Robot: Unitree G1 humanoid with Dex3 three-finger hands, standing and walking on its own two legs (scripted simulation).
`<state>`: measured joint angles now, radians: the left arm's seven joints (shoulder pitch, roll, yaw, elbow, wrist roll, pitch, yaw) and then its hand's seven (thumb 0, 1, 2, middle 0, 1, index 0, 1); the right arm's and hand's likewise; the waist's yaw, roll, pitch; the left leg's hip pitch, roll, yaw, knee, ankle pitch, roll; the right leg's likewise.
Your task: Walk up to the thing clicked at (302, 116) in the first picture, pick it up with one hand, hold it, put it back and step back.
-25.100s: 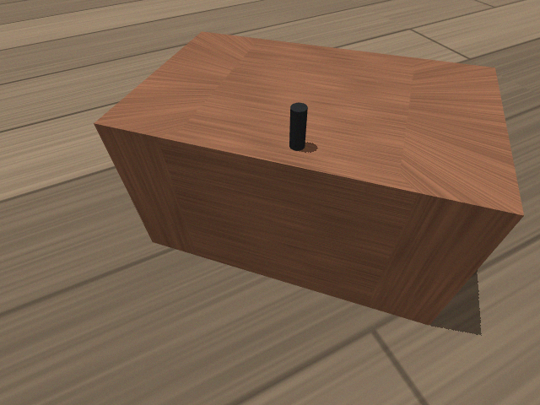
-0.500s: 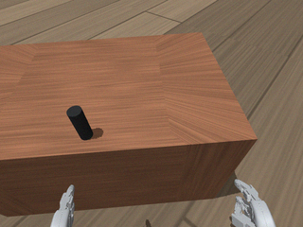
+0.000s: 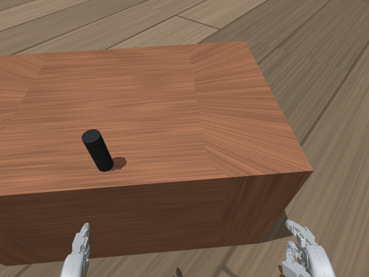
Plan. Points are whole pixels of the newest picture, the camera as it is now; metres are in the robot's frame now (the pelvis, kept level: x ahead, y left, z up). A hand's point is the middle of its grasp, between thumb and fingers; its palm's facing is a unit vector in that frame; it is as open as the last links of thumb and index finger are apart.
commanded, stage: home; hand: left
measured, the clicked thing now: (99, 151) +0.45 +0.24 +0.00
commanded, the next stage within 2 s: stand in 1.08 s
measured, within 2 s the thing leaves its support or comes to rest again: neither
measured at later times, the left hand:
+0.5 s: hand (106, 271) +0.18 +0.18 -0.04, palm faces +0.11 -0.96 -0.24, open 17.6 cm
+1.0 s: hand out of the picture +0.14 +0.22 -0.09, palm faces -0.08 -0.92 -0.39, open 17.5 cm
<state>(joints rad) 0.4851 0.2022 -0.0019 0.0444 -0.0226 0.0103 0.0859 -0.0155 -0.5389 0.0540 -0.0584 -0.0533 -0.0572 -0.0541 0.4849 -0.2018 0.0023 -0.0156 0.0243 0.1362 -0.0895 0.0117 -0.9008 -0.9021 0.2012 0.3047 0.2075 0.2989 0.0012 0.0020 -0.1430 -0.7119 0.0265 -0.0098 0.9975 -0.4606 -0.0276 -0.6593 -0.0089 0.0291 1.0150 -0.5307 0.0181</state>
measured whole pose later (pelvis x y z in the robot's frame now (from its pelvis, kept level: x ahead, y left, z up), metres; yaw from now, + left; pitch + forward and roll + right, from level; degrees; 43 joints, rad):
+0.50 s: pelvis +0.00 +0.00 +0.00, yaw +0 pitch +10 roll +0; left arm 0.48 0.20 0.00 0.04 -0.02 0.02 0.09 -0.02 -0.57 0.04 -0.06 -0.05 -0.05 -0.05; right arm 0.49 -0.20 0.00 -0.02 0.02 0.14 -0.09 0.01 -0.90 -0.90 0.20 0.30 0.21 0.30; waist 0.00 0.00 -0.15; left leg -0.71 0.03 -0.01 1.00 -0.46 -0.03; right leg -0.66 -0.01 0.03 1.02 -0.53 0.02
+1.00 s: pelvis -0.01 +0.00 +0.01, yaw +0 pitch +2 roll +1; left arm 0.29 0.33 -0.01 0.50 0.07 0.00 0.03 -0.01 -0.56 0.04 -0.06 -0.05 -0.06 -0.05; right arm 0.21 -0.29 0.00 0.68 -0.06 0.01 -0.02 0.01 -0.90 -0.90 0.20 0.30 0.21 0.30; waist -0.01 0.01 0.01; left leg -0.52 0.02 -0.01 0.91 -0.42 -0.02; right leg -0.47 -0.01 0.02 0.93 -0.50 0.00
